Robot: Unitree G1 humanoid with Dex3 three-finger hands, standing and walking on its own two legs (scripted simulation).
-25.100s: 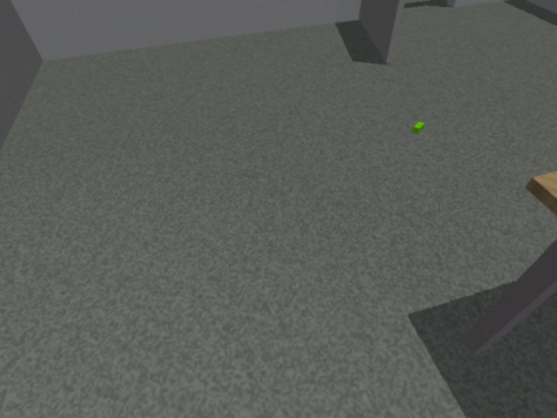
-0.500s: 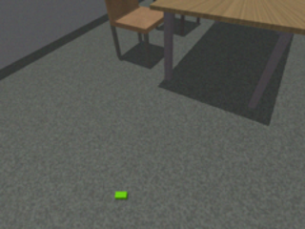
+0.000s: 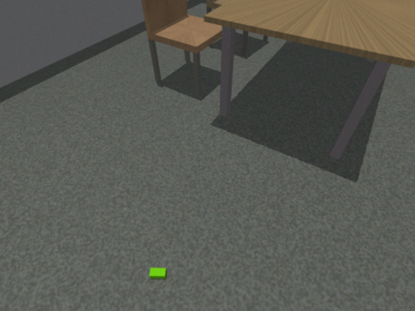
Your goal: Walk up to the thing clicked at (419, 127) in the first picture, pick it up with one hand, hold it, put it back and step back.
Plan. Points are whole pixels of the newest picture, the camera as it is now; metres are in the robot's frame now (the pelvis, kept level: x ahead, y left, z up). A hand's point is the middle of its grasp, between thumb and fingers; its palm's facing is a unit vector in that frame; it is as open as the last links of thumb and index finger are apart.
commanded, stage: walk up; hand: left
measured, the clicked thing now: (158, 273) +0.45 +0.26 -0.76
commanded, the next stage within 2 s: stand in 0.40 s
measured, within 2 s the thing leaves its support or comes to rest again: neither
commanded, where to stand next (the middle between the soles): +0.06 +0.00 m, yaw +0 degrees
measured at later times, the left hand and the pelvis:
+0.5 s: hand out of the picture +0.09 +0.25 -0.16, palm faces +0.01 -0.95 -0.32, open 7.3 cm; pelvis +0.01 +0.00 +0.00, yaw +1 degrees
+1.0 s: hand out of the picture +0.09 +0.25 -0.15, palm faces +0.01 -0.94 -0.33, open 7.3 cm; pelvis +0.02 +0.00 +0.00, yaw +1 degrees
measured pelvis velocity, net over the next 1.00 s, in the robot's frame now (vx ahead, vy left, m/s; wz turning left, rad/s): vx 0.02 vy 0.00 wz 0.02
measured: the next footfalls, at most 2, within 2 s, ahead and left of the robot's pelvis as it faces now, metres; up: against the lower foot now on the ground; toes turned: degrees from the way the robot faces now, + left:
none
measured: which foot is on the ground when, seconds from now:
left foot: down 0.00-1.00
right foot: down 0.00-1.00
